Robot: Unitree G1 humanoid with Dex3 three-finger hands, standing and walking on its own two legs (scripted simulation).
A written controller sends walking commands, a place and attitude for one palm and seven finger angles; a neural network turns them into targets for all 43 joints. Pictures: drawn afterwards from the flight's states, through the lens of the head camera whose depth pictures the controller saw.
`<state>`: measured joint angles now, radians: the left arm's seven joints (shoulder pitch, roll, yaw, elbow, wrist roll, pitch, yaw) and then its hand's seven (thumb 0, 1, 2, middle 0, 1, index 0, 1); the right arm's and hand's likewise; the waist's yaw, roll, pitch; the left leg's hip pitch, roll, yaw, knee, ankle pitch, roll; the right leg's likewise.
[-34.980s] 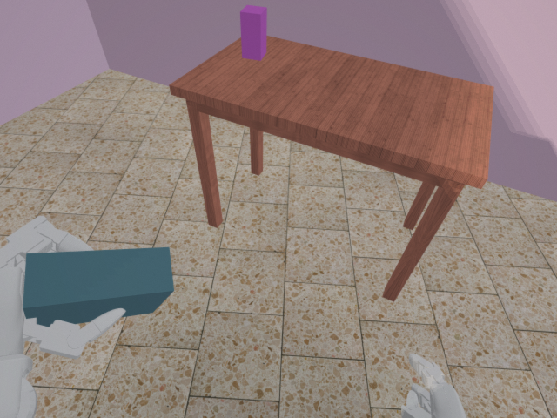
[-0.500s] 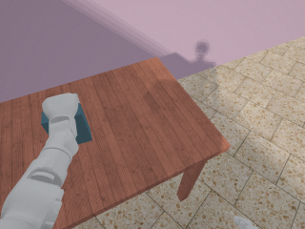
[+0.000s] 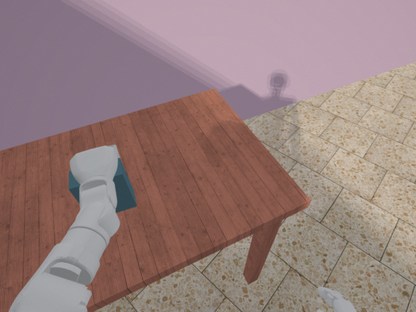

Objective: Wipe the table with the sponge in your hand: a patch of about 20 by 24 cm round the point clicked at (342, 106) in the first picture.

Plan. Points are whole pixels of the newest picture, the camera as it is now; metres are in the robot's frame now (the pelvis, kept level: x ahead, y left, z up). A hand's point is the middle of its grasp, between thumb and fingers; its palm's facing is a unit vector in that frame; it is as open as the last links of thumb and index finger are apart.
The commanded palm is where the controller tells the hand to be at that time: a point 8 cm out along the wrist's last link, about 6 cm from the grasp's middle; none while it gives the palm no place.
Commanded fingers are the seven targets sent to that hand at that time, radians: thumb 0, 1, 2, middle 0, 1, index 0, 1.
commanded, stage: wipe back along the middle lane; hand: left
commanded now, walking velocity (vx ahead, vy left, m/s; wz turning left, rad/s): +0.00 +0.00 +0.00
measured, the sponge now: (108, 195) +0.36 +0.27 -0.02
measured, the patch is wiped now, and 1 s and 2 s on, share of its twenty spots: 0.30 0.45 0.55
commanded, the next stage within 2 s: slide across to the third lane in 1.16 s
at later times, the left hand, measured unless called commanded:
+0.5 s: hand (109, 198) +0.32 +0.24 +0.03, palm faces +0.00 -0.04 -1.00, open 9.6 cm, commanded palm +0.28 +0.22 +0.07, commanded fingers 0.00 0.10 1.30 -1.20 -1.60 -1.20 -1.60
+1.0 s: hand (115, 217) +0.28 +0.21 +0.03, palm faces +0.03 -0.07 -1.00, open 9.6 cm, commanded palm +0.23 +0.19 +0.06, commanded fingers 0.00 0.10 1.30 -1.20 -1.60 -1.20 -1.60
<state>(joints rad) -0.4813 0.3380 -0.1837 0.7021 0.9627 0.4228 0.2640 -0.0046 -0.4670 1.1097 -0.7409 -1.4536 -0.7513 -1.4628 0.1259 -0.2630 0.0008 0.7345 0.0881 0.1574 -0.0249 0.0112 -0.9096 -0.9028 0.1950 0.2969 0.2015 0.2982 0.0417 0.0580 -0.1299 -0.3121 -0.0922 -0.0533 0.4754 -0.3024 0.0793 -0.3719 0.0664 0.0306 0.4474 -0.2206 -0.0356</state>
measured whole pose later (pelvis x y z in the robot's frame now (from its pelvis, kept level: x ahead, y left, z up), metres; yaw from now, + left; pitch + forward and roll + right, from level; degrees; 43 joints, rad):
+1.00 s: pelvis -0.01 -0.01 +0.00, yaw -1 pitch +3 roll +0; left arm -0.11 0.27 -0.30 0.24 0.99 0.58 0.24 0.02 -0.46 1.11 -0.73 -1.47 -0.75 -1.47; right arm 0.02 -0.26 0.02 0.67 0.09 0.16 0.01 0.01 -0.91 -0.90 0.19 0.30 0.20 0.30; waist 0.08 0.07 -0.12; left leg -0.23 -0.08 -0.04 0.50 -0.32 0.07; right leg -0.31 0.08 0.04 0.50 -0.24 -0.05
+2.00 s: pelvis -0.02 -0.03 +0.00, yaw -1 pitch +1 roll +1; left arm -0.26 0.15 -0.47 0.37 0.96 0.67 0.26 0.00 -0.48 1.10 -0.75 -1.44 -0.78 -1.40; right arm -0.02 -0.24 0.02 0.71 0.09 0.18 0.04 0.01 -0.91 -0.90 0.19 0.30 0.20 0.30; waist 0.09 0.08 -0.11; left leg -0.21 -0.07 -0.04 0.49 -0.30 0.04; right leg -0.30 0.09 0.03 0.51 -0.23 -0.08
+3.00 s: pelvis -0.04 -0.06 +0.00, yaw -2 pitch +9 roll +1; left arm -0.69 0.25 -0.20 0.97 0.93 0.47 0.31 0.00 -0.51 1.11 -0.79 -1.41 -0.82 -1.37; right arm 0.09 -0.26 0.02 0.75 0.09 0.13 -0.06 0.01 -0.91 -0.90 0.19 0.30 0.20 0.30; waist -0.01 0.05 -0.13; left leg -0.40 -0.04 -0.03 0.50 -0.27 0.01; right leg -0.48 0.12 0.03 0.49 -0.17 -0.11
